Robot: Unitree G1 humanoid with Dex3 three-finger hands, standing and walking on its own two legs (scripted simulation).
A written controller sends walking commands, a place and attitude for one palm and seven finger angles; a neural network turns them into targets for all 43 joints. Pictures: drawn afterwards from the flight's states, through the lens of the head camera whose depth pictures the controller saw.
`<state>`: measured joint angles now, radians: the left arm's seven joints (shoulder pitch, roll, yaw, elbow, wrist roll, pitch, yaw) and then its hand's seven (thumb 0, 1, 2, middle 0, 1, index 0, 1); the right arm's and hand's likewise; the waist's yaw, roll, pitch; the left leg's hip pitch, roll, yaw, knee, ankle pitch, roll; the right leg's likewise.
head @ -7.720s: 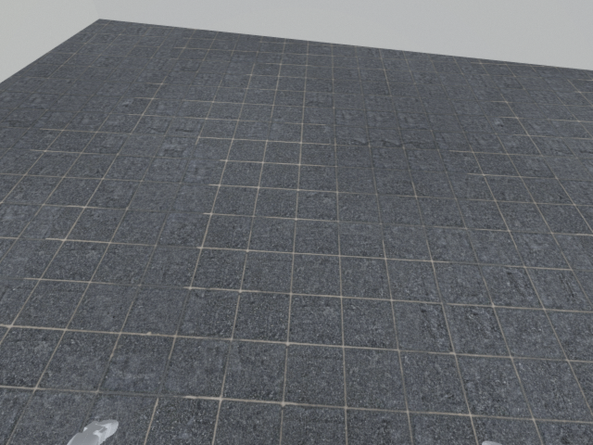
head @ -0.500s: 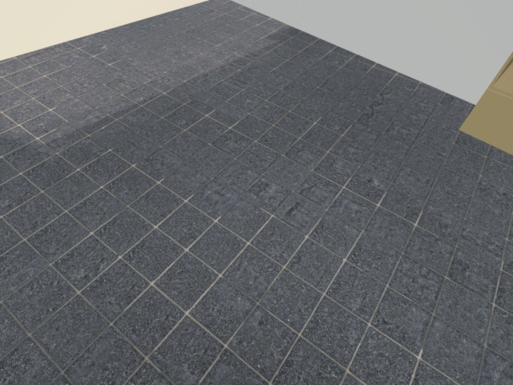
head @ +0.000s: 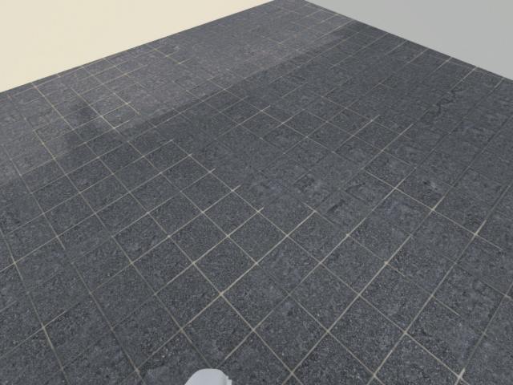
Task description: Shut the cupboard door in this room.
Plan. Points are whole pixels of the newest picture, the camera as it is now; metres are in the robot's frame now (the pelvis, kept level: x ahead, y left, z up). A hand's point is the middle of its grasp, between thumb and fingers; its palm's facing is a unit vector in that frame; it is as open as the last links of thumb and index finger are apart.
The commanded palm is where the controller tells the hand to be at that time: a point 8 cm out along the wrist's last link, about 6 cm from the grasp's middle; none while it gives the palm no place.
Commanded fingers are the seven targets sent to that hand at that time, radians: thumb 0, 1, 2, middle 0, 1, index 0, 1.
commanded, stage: turn or walk to find it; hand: left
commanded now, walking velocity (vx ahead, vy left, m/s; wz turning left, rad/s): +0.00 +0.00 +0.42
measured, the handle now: out of the picture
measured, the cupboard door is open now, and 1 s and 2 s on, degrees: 92 92 92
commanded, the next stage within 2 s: none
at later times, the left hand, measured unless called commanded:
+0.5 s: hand out of the picture -0.01 +0.27 -0.17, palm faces +0.25 -0.93 -0.26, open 7.4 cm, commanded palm none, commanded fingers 0.00 0.90 0.90 -0.20 -0.30 -0.20 -0.30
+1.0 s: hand out of the picture -0.06 +0.16 -0.15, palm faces +0.43 -0.86 -0.27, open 7.3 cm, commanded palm none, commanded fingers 0.00 0.90 0.90 -0.20 -0.30 -0.20 -0.30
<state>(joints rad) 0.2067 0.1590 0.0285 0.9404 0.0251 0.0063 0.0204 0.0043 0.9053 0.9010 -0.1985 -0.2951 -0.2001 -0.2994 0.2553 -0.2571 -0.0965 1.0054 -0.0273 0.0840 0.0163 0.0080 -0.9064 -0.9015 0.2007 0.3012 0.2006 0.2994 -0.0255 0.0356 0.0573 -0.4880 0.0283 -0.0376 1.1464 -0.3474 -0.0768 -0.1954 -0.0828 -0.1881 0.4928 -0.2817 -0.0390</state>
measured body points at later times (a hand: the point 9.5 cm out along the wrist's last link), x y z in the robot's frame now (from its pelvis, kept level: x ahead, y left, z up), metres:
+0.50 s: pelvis -0.03 +0.04 +0.00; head -0.01 +0.06 +0.45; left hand -0.03 +0.31 -0.15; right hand +0.12 -0.18 -0.13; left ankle -0.04 +0.14 -0.74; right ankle -0.02 -0.12 -0.67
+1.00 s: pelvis -0.04 -0.04 +0.00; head -0.01 -0.06 +0.45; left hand -0.08 +0.21 -0.13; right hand +0.08 -0.27 -0.17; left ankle -0.15 +0.11 -0.64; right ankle -0.01 -0.10 -0.74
